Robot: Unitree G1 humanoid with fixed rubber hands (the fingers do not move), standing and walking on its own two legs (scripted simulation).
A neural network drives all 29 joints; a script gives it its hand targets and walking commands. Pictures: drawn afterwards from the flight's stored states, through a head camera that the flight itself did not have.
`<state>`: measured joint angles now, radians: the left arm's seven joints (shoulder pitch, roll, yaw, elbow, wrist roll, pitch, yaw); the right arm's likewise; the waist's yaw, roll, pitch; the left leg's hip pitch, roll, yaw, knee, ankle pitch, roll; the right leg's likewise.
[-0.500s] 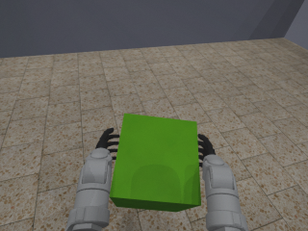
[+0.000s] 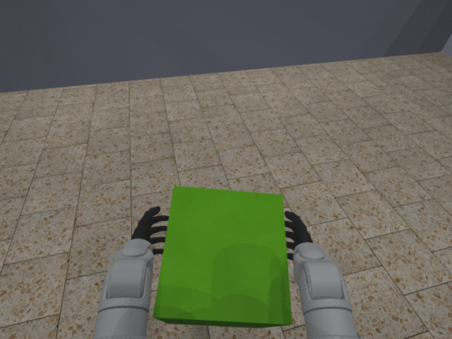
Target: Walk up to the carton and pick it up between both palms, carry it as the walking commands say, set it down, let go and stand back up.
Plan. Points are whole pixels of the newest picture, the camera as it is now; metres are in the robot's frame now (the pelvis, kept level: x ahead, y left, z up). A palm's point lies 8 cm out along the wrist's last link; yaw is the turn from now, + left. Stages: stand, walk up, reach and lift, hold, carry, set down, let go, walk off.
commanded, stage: hold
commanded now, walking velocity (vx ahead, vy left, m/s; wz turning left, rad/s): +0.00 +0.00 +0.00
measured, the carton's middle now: (220, 264) +0.28 +0.01 -0.04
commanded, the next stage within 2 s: carry in 0.22 s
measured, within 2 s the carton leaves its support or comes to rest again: neither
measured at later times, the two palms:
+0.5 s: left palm (136, 226) +0.31 +0.16 +0.05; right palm (291, 234) +0.30 -0.13 +0.04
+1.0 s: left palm (29, 262) +0.24 +0.31 +0.06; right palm (201, 207) +0.35 +0.04 +0.06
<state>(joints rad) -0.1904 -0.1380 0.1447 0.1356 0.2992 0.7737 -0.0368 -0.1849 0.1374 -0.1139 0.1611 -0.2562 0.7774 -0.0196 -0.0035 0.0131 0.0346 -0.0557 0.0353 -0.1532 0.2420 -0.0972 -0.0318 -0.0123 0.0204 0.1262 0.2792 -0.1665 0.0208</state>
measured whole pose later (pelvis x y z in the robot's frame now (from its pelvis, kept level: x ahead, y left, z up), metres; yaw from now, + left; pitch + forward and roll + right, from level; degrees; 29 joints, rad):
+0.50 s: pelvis -0.01 +0.02 -0.02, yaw +0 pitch +3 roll -2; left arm -0.35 -0.17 0.17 -0.04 0.20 0.86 0.07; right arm -0.31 0.15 -0.21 -0.05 -0.17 0.85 -0.05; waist 0.00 0.04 0.02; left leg -0.44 0.00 -0.14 0.62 -0.21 -0.05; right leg -0.29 -0.01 -0.08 0.55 -0.29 0.01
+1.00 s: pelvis +0.00 +0.05 -0.01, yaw +20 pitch +5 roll -2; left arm -0.36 -0.14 0.20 -0.23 0.02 1.09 0.18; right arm -0.37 0.18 -0.21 -0.22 -0.07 1.09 -0.16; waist 0.05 0.02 0.05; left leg -0.41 -0.04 -0.04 0.50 -0.17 0.05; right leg -0.57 -0.07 -0.09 0.97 -0.49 0.09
